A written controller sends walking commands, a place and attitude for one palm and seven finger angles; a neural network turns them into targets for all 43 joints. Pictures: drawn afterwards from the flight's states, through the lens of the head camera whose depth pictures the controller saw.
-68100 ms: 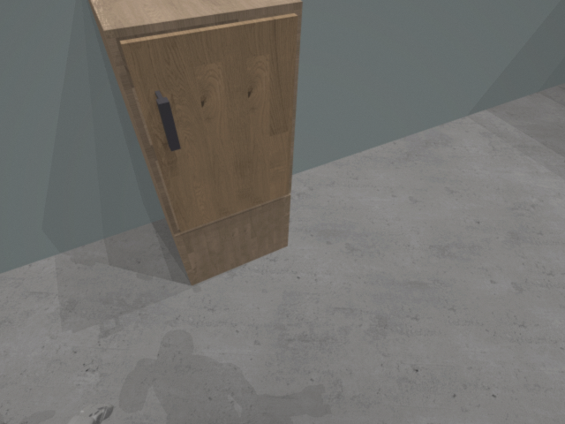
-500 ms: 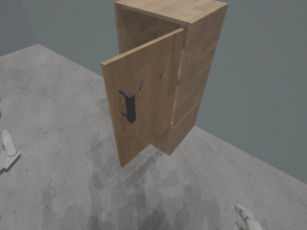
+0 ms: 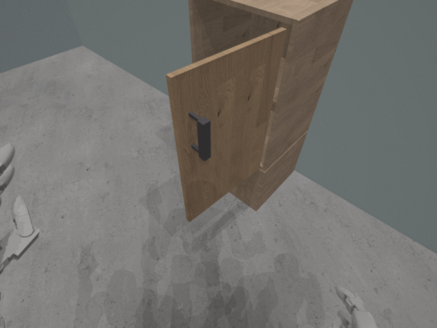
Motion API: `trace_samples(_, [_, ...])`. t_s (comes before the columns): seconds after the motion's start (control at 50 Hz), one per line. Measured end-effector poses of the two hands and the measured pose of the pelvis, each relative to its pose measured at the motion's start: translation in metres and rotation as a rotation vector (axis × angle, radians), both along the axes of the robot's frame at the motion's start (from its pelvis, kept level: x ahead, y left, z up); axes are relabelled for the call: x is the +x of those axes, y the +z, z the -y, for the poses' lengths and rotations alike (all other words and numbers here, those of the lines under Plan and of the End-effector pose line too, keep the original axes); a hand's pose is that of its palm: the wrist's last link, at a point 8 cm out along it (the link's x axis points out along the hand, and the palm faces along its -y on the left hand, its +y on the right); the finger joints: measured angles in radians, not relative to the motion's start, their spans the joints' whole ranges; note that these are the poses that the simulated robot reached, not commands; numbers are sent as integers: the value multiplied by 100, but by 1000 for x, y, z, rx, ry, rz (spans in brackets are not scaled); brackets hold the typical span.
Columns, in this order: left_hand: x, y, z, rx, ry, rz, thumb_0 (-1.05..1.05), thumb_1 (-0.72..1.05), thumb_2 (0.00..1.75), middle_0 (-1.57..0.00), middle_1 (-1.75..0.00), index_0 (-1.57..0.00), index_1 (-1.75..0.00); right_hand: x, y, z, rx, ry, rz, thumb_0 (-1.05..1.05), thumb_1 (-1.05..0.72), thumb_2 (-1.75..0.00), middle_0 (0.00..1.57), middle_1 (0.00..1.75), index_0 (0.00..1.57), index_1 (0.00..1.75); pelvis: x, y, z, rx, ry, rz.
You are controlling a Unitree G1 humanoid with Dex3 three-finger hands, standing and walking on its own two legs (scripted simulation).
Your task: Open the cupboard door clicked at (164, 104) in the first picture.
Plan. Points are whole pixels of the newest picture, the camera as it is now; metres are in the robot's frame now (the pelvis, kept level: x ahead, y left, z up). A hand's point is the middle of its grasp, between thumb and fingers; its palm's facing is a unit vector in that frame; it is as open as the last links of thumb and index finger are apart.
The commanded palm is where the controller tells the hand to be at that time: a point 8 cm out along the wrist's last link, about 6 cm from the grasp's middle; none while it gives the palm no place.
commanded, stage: stop stepping back and stand still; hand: left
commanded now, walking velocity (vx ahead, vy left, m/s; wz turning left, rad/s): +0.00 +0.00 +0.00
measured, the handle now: (199, 136) +0.56 +0.09 +0.02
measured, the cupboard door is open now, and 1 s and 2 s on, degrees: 85 85 85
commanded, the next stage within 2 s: let the arm hang, fingers relaxed in 0.72 s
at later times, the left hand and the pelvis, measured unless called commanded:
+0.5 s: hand (4, 242) +0.18 +0.29 +0.16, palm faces +0.39 -0.79 -0.47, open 7.4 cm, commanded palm +0.12 +0.33 +0.18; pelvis -0.02 +0.03 +0.01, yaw +0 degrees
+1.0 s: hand out of the picture +0.12 +0.27 -0.08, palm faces +0.02 -0.91 -0.41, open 7.4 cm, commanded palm none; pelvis -0.03 +0.03 +0.00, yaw +1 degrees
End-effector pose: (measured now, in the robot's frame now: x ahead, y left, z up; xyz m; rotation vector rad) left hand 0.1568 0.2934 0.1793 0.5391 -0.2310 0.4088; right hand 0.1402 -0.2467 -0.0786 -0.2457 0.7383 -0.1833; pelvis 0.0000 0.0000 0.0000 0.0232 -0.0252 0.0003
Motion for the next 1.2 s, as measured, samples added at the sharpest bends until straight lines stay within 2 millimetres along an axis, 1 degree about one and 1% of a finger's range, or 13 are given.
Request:
trace_samples(0.14, [2, 13, -4, 54, -42, 16, 2, 89, 90, -21, -30, -21, -31, 20, 7, -31, 63, 44, 70, 1, -91, -90, 20, 30, 20, 30, -3, 1, -7, -20, -8, 2])
trace_samples(0.26, [-1, 6, -20, 29, -23, -28, 2, 89, 90, -21, -30, -21, -31, 15, 8, -44, 71, 46, 51, 1, -90, -90, 21, 30, 20, 30, -8, 4, -17, -26, -12, -3])
trace_samples(0.38, [-8, -6, -32, -14, 0, -78, 2, 89, 90, -21, -30, -21, -31, -2, 7, -47, 42, 41, -1, 1, -90, -90, 21, 30, 20, 30, -13, 7, -25, -27, -9, -6])
trace_samples(0.5, [-13, -1, -33, -9, -18, -60, 2, 89, 90, -21, -30, -21, -31, -14, 7, -48, 22, 34, -22, 1, -90, -90, 20, 30, 20, 30, -19, 8, -31, -29, -5, -2])
trace_samples(0.62, [-17, 5, -36, 18, -21, -50, 2, 89, 90, -21, -30, -21, -31, -17, 8, -50, 28, 22, -9, 1, -90, -90, 20, 30, 20, 30, -22, 9, -33, -31, -5, -3])
trace_samples(0.82, [-23, -4, -38, -8, 9, -91, 2, 89, 90, -21, -30, -21, -31, -17, 6, -51, 37, 28, -4, 1, -90, -90, 20, 30, 20, 30, -26, 9, -33, -32, -3, -8])
trace_samples(0.86, [-17, -30, -40, -17, -9, -181, 1, 89, 90, -21, -30, -21, -31, -16, -4, -48, 56, 74, -27, 1, -90, -90, 20, 30, 20, 30, -28, 7, -34, -34, 21, -24])
trace_samples(0.9, [-11, -83, -44, -95, 11, -404, 1, 90, 90, -20, -30, -20, -30, -17, -20, -42, 68, 102, -92, 1, -90, -90, 20, 30, 20, 30, -31, 3, -36, -30, 29, -34])
trace_samples(0.94, [-17, -144, -41, -185, 47, -661, 1, 90, 90, -20, -30, -20, -30, -22, -35, -35, 77, 92, -145, 1, -90, -90, 21, 30, 20, 30, -34, -1, -36, -22, 28, -37])
trace_samples(1.0, [-50, -223, -17, -309, 70, -998, 1, 90, 90, -20, -30, -20, -30, -39, -47, -26, 82, 55, -219, 1, -91, -90, 20, 30, 20, 30, -35, -4, -32, -14, 21, -33])
trace_samples(1.06, [-92, -281, 19, -448, 70, -1231, 1, 91, 90, -20, -30, -20, -30, -69, -51, -19, 62, 21, -330, 1, -91, -90, 20, 30, 20, 30, -35, -5, -26, -11, 26, -23])
trace_samples(1.12, [-130, -315, 51, -581, 94, -1371, 1, 93, 90, -20, -30, -20, -30, -107, -52, -16, 38, -5, -470, 0, -91, -90, 20, 30, 20, 30, -34, -4, -21, -16, 35, -15])
trace_samples(1.2, [-162, -323, 47, -628, 174, -1437, -1, 100, 90, -21, -30, -21, -30, -151, -52, -19, 35, -19, -637, 1, -91, -90, 20, 30, 20, 30, -33, 0, -14, -27, 50, -15])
